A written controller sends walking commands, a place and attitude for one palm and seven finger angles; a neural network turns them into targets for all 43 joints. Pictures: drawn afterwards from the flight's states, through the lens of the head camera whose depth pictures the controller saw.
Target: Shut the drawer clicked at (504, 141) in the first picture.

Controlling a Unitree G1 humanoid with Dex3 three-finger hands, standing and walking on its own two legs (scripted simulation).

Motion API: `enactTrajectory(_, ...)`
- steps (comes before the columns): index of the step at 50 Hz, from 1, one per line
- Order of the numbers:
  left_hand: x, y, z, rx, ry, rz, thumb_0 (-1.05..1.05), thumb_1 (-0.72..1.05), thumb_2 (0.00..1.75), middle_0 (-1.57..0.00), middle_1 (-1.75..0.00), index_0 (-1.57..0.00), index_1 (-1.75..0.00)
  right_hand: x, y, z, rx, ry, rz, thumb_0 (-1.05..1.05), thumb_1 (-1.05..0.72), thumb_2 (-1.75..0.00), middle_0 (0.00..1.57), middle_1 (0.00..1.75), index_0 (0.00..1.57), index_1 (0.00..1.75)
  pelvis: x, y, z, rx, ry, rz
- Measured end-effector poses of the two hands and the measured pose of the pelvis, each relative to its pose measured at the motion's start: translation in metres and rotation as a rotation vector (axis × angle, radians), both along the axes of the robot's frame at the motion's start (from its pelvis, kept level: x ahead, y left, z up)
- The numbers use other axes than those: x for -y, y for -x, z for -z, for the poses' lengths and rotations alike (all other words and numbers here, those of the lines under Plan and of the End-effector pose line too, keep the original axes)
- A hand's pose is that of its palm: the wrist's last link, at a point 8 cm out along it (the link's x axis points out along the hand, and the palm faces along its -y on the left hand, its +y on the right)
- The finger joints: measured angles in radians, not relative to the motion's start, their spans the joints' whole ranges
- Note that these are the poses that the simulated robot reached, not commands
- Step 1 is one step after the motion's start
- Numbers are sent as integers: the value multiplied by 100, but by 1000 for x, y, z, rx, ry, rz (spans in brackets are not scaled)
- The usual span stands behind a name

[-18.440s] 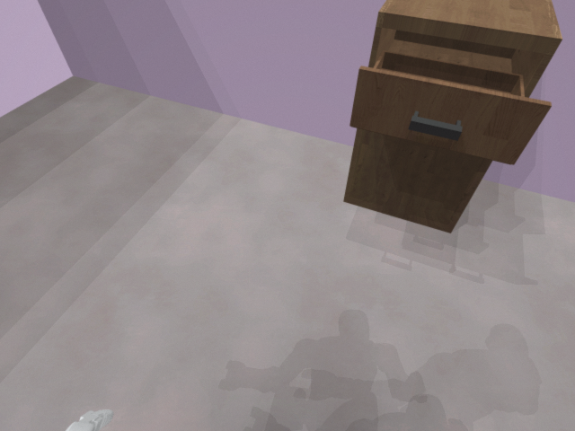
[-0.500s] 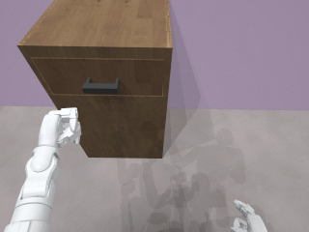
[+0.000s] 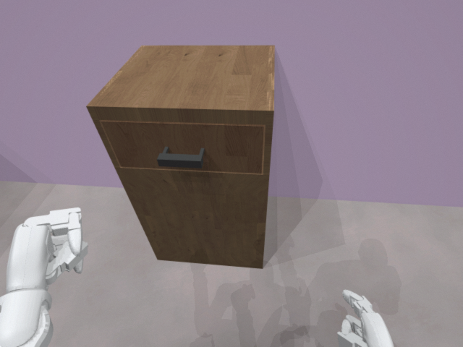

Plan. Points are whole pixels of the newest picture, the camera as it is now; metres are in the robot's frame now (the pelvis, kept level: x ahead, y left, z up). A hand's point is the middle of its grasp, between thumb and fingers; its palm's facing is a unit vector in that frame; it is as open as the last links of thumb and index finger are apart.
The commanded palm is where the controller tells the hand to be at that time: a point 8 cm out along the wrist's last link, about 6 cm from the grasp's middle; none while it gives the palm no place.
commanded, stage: draw the hand back to the body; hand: left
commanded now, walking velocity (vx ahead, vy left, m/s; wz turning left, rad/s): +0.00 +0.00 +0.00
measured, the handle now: (182, 155) +0.63 +0.23 -0.05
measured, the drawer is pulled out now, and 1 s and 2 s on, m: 0.00 0.00 0.00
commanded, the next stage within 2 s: step back with the hand held close in 0.28 s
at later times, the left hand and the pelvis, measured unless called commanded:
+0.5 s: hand (56, 263) +0.17 +0.24 +0.16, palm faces +0.40 -0.81 -0.43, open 3.3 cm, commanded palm +0.12 +0.28 +0.17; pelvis -0.02 +0.00 +0.00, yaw +0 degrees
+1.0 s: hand (19, 301) +0.12 +0.26 +0.16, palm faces +0.34 -0.79 -0.51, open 3.3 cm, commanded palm +0.06 +0.30 +0.17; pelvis -0.07 +0.02 -0.01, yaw +0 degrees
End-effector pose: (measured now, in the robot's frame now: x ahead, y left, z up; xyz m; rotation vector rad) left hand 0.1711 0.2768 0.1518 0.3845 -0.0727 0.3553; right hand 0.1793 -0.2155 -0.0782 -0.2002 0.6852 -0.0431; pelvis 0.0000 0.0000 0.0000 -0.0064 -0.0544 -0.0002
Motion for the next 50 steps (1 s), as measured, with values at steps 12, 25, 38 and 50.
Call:
enactTrajectory(12,2,50,-27,64,-95,-43,2,89,90,-141,-160,-141,-160,7,11,2,32,5,5,1,-90,-90,20,30,20,30,4,9,0,26,5,-6)
enactTrajectory(25,-1,42,-29,96,-127,-8,2,89,90,-141,-160,-141,-160,9,24,-1,21,13,29,1,-90,-90,20,30,20,30,4,15,0,1,12,2)
enactTrajectory(38,-15,45,-20,4,-180,83,2,89,90,-140,-160,-140,-160,17,57,2,-90,68,145,1,-90,-90,20,30,20,30,-18,33,0,-65,0,15)
enactTrajectory(50,-25,85,-26,82,-225,59,2,89,90,-140,-160,-140,-160,-7,75,1,-21,43,100,1,-90,-90,20,30,20,30,-24,68,8,-59,1,7)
